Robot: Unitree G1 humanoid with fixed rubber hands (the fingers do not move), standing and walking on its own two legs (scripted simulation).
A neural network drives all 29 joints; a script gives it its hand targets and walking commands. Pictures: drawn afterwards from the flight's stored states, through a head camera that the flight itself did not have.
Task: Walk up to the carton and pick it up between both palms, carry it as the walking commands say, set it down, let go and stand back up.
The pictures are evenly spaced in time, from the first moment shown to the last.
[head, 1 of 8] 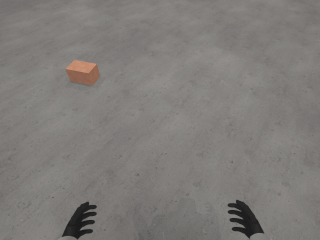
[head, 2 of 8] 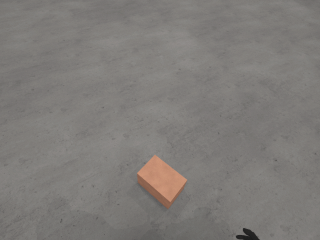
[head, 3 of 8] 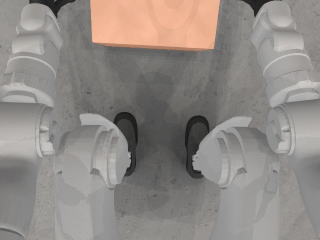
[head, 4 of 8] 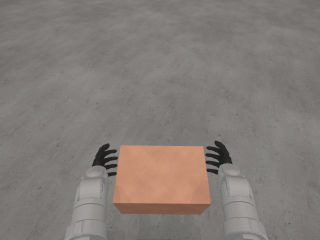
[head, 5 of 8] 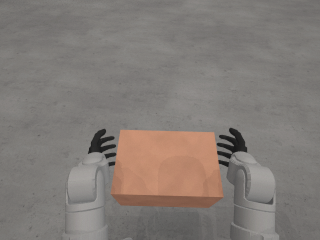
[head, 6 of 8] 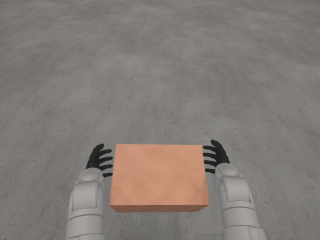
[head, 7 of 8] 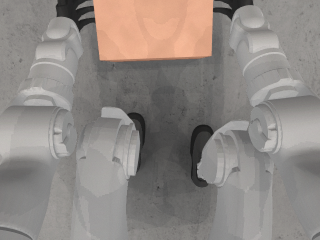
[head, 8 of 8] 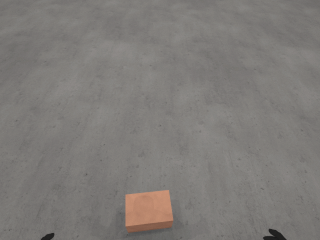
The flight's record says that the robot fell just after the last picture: no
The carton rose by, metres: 0.69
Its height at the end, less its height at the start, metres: +0.00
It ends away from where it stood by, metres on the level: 1.15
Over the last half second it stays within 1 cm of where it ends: yes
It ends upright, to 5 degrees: yes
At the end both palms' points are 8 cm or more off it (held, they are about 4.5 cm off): yes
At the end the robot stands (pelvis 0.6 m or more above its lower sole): yes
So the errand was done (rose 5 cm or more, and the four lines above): yes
